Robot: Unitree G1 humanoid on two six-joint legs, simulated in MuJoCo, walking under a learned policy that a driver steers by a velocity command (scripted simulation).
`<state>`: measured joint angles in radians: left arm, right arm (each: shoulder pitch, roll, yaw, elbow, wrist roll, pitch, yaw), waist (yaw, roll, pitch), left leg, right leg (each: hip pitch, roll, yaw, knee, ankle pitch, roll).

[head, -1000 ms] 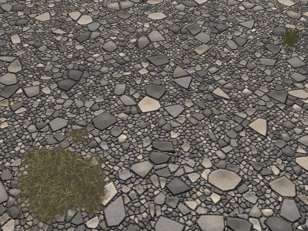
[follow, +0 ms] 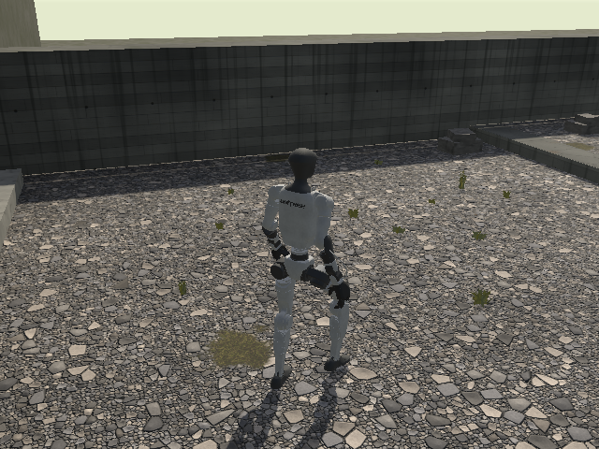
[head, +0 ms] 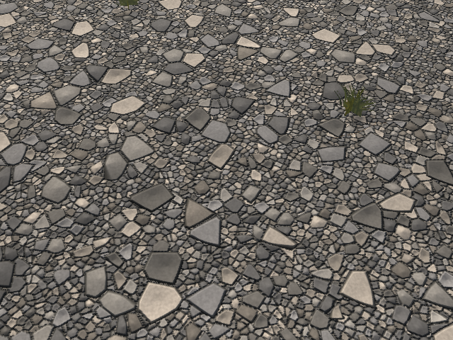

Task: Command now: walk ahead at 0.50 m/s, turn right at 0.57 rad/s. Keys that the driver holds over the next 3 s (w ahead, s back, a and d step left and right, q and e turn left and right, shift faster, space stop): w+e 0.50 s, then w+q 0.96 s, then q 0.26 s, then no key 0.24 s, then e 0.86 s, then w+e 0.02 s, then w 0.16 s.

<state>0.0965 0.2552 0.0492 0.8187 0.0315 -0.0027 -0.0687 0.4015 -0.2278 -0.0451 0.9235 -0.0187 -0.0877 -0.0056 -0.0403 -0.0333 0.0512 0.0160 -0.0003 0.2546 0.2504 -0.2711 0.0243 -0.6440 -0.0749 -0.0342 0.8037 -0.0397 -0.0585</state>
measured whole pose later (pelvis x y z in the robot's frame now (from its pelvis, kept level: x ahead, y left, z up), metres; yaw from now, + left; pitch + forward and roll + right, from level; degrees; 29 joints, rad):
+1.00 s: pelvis +0.56 -0.10 +0.00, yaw -11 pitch +0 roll +0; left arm 0.14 0.25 0.01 0.78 0.05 -0.05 -0.02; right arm 0.40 -0.26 -0.06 0.89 0.00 -0.04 0.02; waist -0.04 -0.03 0.05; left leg -0.14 -0.13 -0.06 0.31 -0.18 0.11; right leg -0.61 -0.08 0.06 0.89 -0.19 0.03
